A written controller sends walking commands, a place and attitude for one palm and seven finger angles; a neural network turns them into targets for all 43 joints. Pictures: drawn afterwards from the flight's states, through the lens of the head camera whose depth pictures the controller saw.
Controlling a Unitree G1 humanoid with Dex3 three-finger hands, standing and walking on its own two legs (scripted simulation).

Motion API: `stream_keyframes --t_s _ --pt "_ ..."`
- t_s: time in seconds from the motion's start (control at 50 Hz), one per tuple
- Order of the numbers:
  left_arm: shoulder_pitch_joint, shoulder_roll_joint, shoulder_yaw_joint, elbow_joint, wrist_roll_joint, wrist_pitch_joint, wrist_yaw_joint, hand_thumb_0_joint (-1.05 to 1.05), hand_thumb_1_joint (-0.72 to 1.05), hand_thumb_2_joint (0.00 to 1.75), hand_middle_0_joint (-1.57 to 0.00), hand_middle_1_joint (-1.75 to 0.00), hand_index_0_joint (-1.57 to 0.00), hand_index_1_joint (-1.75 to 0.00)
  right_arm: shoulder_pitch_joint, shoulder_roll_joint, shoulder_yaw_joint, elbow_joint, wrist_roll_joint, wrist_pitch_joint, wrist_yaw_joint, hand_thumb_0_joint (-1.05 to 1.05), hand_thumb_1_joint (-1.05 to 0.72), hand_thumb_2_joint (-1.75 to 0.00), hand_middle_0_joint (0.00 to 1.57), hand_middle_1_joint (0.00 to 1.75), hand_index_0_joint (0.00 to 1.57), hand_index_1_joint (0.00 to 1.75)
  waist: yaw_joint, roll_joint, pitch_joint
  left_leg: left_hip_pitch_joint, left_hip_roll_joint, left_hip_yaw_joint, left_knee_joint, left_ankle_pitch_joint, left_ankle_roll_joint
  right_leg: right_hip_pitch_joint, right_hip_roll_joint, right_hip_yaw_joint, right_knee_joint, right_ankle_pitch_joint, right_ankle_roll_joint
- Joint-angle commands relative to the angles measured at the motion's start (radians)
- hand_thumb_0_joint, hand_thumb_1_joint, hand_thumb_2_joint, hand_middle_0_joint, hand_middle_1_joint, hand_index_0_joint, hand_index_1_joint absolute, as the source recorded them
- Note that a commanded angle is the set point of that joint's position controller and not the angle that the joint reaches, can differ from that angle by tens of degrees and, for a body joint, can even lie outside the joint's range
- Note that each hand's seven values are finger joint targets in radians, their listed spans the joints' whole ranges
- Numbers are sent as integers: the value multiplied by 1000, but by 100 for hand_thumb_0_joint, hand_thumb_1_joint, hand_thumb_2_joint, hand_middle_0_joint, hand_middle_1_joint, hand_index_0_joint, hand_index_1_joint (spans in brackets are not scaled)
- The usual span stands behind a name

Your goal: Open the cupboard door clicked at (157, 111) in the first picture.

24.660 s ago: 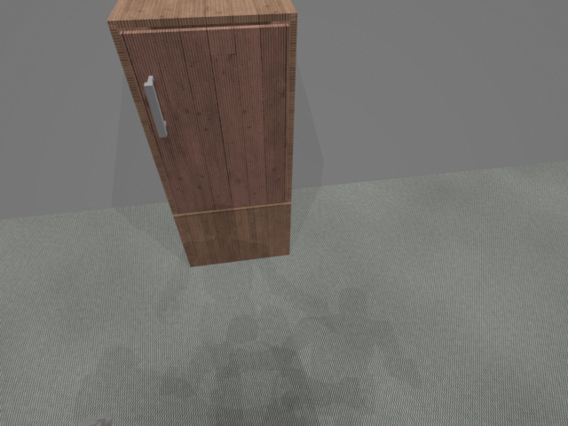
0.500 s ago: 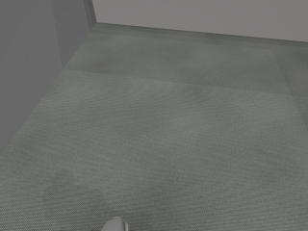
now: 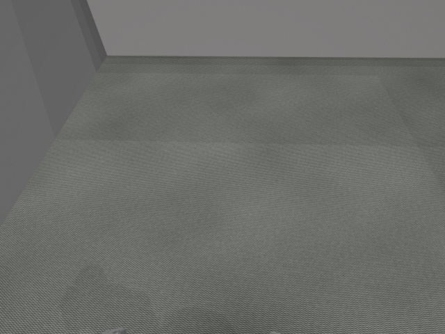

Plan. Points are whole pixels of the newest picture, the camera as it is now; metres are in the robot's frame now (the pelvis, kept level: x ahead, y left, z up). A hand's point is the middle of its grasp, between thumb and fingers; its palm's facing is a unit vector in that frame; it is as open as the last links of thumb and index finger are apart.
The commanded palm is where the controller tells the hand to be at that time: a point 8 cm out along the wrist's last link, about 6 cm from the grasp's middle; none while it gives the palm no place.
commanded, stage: turn to face it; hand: left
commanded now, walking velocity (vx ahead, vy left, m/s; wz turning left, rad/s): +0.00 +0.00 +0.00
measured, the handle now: out of the picture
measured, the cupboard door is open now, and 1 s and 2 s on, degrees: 47 47 47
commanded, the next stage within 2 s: none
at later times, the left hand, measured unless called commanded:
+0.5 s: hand (143, 297) +0.21 +0.19 -0.15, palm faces +0.25 -0.94 -0.22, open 7.4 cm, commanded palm none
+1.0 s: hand out of the picture +0.14 +0.15 -0.17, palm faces +0.56 -0.78 -0.27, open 7.4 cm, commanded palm none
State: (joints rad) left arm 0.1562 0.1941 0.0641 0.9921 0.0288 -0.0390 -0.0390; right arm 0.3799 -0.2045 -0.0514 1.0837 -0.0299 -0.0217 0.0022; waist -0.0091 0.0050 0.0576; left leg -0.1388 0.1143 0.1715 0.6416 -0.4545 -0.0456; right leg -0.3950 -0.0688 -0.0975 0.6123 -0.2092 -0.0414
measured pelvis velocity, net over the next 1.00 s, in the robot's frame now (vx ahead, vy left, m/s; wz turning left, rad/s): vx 0.22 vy -0.06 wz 0.59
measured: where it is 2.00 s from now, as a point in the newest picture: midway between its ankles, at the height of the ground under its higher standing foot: (263, 315)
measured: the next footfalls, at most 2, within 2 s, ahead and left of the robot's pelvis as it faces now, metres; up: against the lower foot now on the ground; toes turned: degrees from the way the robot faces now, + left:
left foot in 0.28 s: +0.22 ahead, +0.11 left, +0.00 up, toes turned +14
right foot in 0.60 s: +0.26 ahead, -0.16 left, +0.00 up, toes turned +14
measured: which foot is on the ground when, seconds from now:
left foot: up 0.00-0.26, down 0.28-0.58, up 0.60-0.90, down 0.92-1.00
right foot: down 0.00-0.28, up 0.30-0.58, down 0.60-0.92, up 0.94-1.00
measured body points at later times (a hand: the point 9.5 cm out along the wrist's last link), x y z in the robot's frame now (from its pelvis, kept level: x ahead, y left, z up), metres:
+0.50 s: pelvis +0.16 -0.02 +0.01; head +0.20 -0.01 +0.46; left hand +0.20 +0.24 -0.14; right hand +0.27 -0.24 -0.14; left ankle +0.18 +0.10 -0.72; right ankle +0.16 -0.16 -0.68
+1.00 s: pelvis +0.22 -0.06 +0.00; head +0.26 -0.02 +0.44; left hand +0.11 +0.19 -0.15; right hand +0.47 -0.21 -0.13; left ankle +0.17 +0.05 -0.72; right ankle +0.24 -0.19 -0.67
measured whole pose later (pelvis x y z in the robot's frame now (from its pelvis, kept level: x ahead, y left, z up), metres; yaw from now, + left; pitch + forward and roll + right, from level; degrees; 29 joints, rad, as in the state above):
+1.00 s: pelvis +0.22 -0.06 +0.00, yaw +34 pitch +1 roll +1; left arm 0.21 0.25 0.06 0.93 0.02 0.06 0.02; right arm 0.09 -0.25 -0.06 0.86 -0.02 0.02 0.01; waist 0.01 -0.04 0.12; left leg -0.36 0.00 0.07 0.65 -0.31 0.03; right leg -0.42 -0.12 -0.10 1.08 -0.55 0.07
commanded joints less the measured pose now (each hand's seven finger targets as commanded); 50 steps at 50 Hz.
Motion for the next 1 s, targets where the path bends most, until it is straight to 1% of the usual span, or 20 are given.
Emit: stream_keyframes --t_s 0.0,0.06,0.12,0.2,0.24,0.26,0.28,0.36,0.46,0.52,0.54,0.56,0.58,0.66,0.72,0.82,0.86,0.9,0.92,0.98 --pt "267 212 51 40 -15 -8 42 0 90 90 -20 -30 -20 -30 -159 -80 -14 -131 17 -24 -2 0 -90 -90 20 30 20 30 122 -288 -53 -584 2 -125 553 -83 26 431 -341 576 -423 -244 -207" --pt "124 100 16 10 -5 -23 56 0 90 90 -20 -30 -20 -30 -89 -15 1 -76 12 -7 -7 0 -90 -90 20 30 20 30 20 -141 -65 -391 31 -140 365 10 16 264 -284 211 -355 256 -144" --pt "116 99 11 35 -7 -33 52 0 90 90 -20 -30 -20 -30 -41 48 15 -49 17 1 1 0 -90 -90 20 30 20 30 -2 -111 -84 -285 -26 -70 126 107 9 286 -226 46 -292 494 -104" --pt "98 113 13 31 -21 -17 58 0 90 90 -20 -30 -20 -30 -59 12 16 -65 13 5 4 0 -90 -90 20 30 20 30 -12 -121 -61 -181 -62 -26 -85 309 17 291 -197 -50 -158 539 -28" --pt "106 92 14 2 -25 -2 62 0 90 90 -20 -30 -20 -30 42 -98 -11 -60 3 2 0 0 -90 -90 20 30 20 30 -55 108 -141 38 67 -212 -149 748 100 138 -116 -101 91 244 55" --pt "107 56 7 -27 -33 8 67 0 90 90 -20 -30 -20 -30 93 -184 -32 -61 -4 5 -11 0 -90 -90 20 30 20 30 -79 315 -163 115 270 -484 -197 1006 238 -23 4 -99 308 -360 99" --pt "50 78 6 -60 -23 20 71 0 90 90 -20 -30 -20 -30 95 -199 -32 -62 -5 13 -26 0 -90 -90 20 30 20 30 -92 258 -154 69 305 -566 -240 932 286 -57 32 20 462 -520 91" --pt "-26 69 17 -76 -21 38 56 0 90 90 -20 -30 -20 -30 -40 -168 -27 -124 -3 8 -39 0 -90 -90 20 30 20 30 -32 136 -135 -3 217 -475 -248 832 241 -138 -9 107 514 -309 111" --pt "-13 64 22 -107 -20 58 52 0 90 90 -20 -30 -20 -30 -144 -199 -49 -179 -6 30 -26 0 -90 -90 20 30 20 30 -14 150 -124 -140 135 -431 -291 475 198 21 35 63 242 -258 105" --pt "92 88 33 -103 -17 49 52 0 90 90 -20 -30 -20 -30 -231 -210 -65 -219 2 49 -17 0 -90 -90 20 30 20 30 43 113 -120 -270 66 -410 -228 273 144 222 63 31 -51 -87 100" --pt "131 137 45 -104 -8 40 59 0 90 90 -20 -30 -20 -30 -252 -169 -65 -238 10 55 -12 0 -90 -90 20 30 20 30 64 -14 -115 -380 -20 -340 -117 132 88 328 -36 118 -232 -105 76" --pt "146 240 65 -116 6 34 67 0 90 90 -20 -30 -20 -30 -255 -92 -55 -267 16 56 -3 0 -90 -90 20 30 20 30 77 -319 -89 -549 -161 -171 137 -83 6 369 -319 439 -380 -169 -30" --pt "119 268 56 -138 -2 39 66 0 90 90 -20 -30 -20 -30 -287 -123 -60 -282 8 56 6 0 -90 -90 20 30 20 30 86 -313 -76 -499 -135 -179 395 -171 11 230 -439 478 -414 -127 -114" --pt "18 151 25 -165 -5 25 72 0 90 90 -20 -30 -20 -30 -266 -87 -47 -248 11 73 17 0 -90 -90 20 30 20 30 2 -237 -46 -484 -69 -150 522 -19 -19 254 -263 126 -248 405 -72" --pt "101 173 31 -140 -3 17 73 0 90 90 -20 -30 -20 -30 -313 -61 -29 -258 19 66 24 0 -90 -90 20 30 20 30 39 -201 -88 -424 -89 -81 278 -9 -22 393 -258 47 -168 687 -56" --pt "111 226 44 -130 -4 18 67 0 90 90 -20 -30 -20 -30 -303 -78 -22 -275 20 58 28 0 -90 -90 20 30 20 30 30 -207 -118 -256 -123 -24 0 77 7 386 -275 -10 -68 719 -31" --pt "78 230 46 -147 -17 19 60 0 90 90 -20 -30 -20 -30 -185 -140 -37 -250 10 49 23 0 -90 -90 20 30 20 30 -44 -110 -180 12 -95 -44 -180 338 41 234 -258 -71 128 590 35" --pt "19 137 17 -225 -20 35 56 0 90 90 -20 -30 -20 -30 -43 -333 -82 -231 6 48 10 0 -90 -90 20 30 20 30 -113 312 -236 233 349 -588 -229 1003 317 -202 -42 -19 553 -485 133" --pt "-43 155 15 -262 -14 49 63 0 90 90 -20 -30 -20 -30 -37 -333 -81 -234 8 51 0 0 -90 -90 20 30 20 30 -109 105 -180 166 365 -580 -209 915 337 -246 -53 68 615 -445 132" --pt "-16 144 28 -192 -13 66 57 0 90 90 -20 -30 -20 -30 -194 -248 -61 -263 4 41 -17 0 -90 -90 20 30 20 30 -30 184 -125 -13 177 -428 -258 640 229 -180 -45 112 584 -273 130"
